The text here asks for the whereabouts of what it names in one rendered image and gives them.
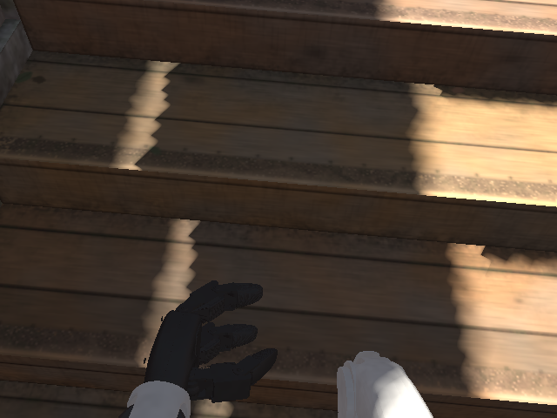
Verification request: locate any robot left hand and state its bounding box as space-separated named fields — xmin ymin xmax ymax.
xmin=144 ymin=280 xmax=278 ymax=403

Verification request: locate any robot left forearm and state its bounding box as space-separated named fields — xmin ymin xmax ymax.
xmin=118 ymin=381 xmax=191 ymax=418

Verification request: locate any robot right thigh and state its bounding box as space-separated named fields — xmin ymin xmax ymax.
xmin=337 ymin=357 xmax=433 ymax=418

